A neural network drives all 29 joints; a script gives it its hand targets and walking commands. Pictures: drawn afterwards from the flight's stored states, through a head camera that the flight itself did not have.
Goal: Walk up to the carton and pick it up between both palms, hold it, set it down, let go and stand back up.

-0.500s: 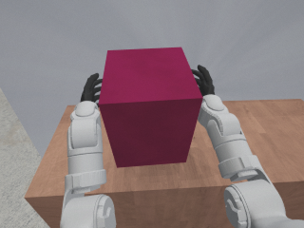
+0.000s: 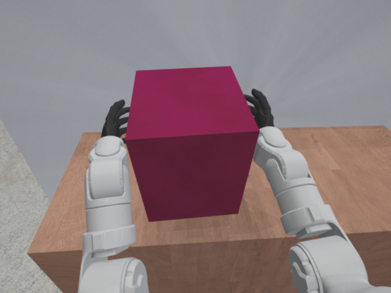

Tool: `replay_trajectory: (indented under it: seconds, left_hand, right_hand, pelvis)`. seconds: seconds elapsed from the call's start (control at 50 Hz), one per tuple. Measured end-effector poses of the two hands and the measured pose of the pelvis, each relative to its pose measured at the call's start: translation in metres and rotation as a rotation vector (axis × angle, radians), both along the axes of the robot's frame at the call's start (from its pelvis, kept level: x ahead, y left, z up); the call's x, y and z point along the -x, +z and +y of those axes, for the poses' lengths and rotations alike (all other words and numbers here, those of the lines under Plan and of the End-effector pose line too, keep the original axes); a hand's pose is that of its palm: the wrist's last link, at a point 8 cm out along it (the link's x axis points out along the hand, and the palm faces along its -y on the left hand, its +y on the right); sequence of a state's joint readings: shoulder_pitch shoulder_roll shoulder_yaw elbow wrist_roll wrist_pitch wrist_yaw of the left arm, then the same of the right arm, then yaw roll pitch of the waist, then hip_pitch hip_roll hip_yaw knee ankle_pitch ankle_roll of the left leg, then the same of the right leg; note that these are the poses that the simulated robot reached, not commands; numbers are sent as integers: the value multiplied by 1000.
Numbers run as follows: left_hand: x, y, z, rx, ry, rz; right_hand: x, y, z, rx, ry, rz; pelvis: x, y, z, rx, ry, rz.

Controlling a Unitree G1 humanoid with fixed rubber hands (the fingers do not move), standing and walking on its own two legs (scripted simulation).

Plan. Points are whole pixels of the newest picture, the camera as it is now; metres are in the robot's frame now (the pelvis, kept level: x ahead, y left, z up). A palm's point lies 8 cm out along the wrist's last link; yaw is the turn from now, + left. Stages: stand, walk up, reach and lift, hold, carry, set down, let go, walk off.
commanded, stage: set down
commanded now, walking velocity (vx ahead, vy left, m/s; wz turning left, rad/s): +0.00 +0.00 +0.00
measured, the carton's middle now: (189, 145) +0.38 +0.01 +0.15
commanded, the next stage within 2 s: none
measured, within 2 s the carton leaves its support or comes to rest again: neither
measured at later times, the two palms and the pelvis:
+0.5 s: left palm (110, 141) +0.36 +0.16 +0.18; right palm (252, 128) +0.38 -0.13 +0.19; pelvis +0.01 -0.01 +0.00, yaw +0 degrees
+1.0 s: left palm (124, 152) +0.37 +0.14 +0.14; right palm (253, 135) +0.40 -0.14 +0.15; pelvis +0.01 -0.02 +0.00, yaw -1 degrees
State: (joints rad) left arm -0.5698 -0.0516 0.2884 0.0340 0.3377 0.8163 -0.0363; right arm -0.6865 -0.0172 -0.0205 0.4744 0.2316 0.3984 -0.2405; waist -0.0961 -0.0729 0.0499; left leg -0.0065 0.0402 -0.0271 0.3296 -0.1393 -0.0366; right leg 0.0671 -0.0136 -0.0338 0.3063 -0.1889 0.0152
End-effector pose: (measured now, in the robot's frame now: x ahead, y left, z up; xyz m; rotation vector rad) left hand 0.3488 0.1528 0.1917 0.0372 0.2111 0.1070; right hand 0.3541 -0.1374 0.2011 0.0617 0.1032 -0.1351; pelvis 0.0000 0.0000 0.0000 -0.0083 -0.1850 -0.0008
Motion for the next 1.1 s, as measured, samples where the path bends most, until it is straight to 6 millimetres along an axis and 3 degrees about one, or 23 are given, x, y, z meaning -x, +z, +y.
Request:
replay_trajectory:
  seconds: [0.1, 0.34, 0.42, 0.64, 0.96, 1.1]
  left_hand:
    - [2, 8, -2, 9, 6, -34]
    - [-17, 25, -3, -2, -2, -114]
    - [-15, 13, 3, -28, 18, -124]
    - [-4, -52, 12, 2, 90, -33]
    - [-21, -50, -9, -4, 92, -33]
    - [-23, -65, -5, 23, 106, 9]
  right_hand:
    - [2, 4, -2, -31, -1, -36]
    - [-12, 10, -3, 14, -16, -121]
    - [-18, 2, 3, 48, 15, -138]
    - [-29, -48, 14, 74, 93, -82]
    - [-45, -52, -7, 65, 85, -89]
    - [-50, -62, -2, 90, 101, -48]
  pelvis:
    - [3, 0, 1, 5, 1, -2]
    - [3, 1, -1, -4, -18, 15]
    - [-2, 2, -4, -3, -15, 9]
    - [-8, 1, -16, 2, 24, 21]
    - [-11, 2, -21, -3, -6, 93]
    - [-13, 3, -21, -7, -17, 86]
